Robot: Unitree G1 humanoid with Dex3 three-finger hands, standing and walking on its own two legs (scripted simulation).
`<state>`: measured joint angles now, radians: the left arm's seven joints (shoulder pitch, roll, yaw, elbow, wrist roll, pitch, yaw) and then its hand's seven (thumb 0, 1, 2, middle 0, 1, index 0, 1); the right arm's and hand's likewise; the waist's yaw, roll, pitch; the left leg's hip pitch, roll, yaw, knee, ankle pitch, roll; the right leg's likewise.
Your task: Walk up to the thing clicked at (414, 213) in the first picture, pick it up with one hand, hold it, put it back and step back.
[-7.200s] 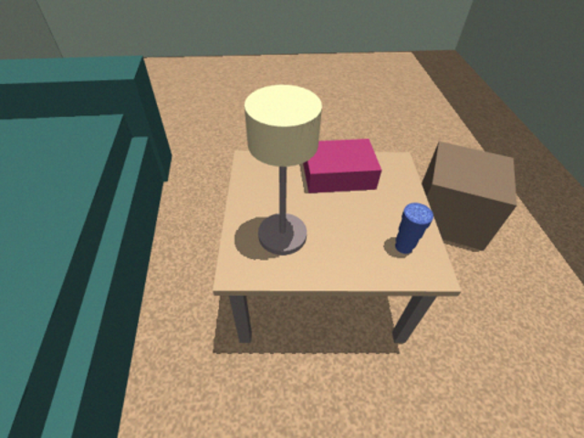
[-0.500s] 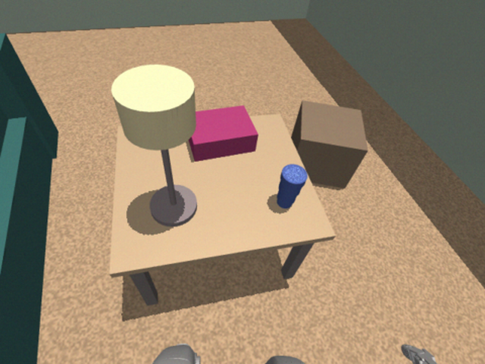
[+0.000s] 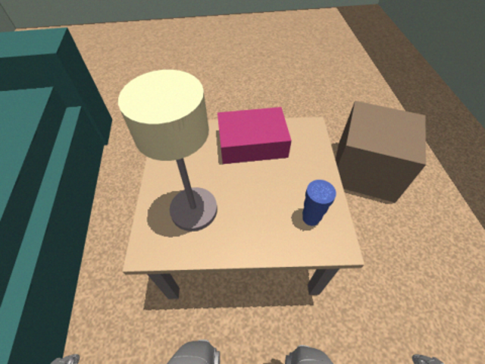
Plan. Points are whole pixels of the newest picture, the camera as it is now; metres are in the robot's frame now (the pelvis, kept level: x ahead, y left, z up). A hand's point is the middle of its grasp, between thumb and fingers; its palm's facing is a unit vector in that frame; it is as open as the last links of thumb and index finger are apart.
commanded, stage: walk up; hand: right
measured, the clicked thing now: (315, 205) +0.52 -0.19 -0.25
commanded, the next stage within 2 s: stand in 1.32 s
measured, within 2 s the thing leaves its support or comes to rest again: neither
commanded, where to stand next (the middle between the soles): +0.06 +0.00 m, yaw +2 degrees
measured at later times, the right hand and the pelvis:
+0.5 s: hand out of the picture +0.12 -0.24 -0.14, palm faces -0.09 +0.93 -0.34, open 7.4 cm; pelvis +0.00 +0.01 +0.01, yaw +4 degrees
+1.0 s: hand out of the picture +0.10 -0.24 -0.12, palm faces -0.09 +0.94 -0.33, open 7.4 cm; pelvis +0.00 +0.00 +0.03, yaw +4 degrees
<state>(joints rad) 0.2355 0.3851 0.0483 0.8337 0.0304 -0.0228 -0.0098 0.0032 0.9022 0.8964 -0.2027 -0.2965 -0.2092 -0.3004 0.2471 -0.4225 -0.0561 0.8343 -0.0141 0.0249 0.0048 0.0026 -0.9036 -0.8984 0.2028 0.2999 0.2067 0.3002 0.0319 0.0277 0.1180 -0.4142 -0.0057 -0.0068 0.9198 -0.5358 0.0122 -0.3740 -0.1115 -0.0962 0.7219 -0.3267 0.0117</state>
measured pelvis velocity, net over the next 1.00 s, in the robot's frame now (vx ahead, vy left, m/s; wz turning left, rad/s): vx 0.00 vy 0.00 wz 0.08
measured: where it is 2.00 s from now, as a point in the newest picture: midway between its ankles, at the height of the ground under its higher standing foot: outside the picture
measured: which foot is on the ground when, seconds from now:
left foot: up 0.00-0.04, down 0.06-1.00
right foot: down 0.00-1.00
